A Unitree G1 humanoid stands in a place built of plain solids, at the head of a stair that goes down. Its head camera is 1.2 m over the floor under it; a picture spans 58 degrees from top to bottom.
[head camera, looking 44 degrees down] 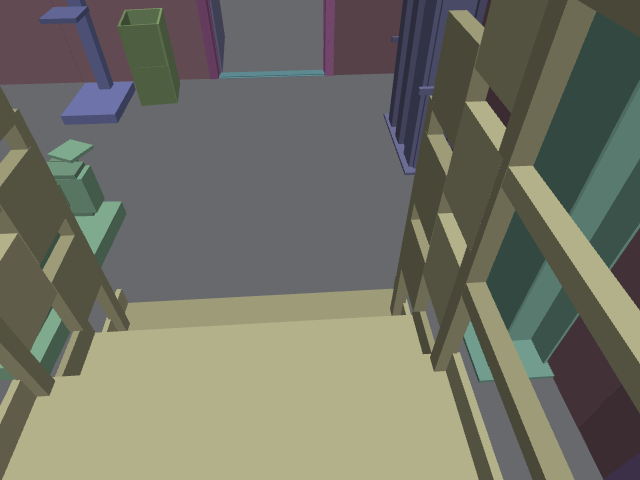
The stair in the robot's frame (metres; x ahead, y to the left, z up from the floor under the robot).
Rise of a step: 0.18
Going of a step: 0.28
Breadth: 1.25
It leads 4 degrees to the left of straight ahead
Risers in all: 3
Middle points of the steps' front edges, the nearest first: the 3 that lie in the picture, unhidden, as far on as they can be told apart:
0.69 0.22 0.00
0.97 0.24 -0.18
1.25 0.26 -0.36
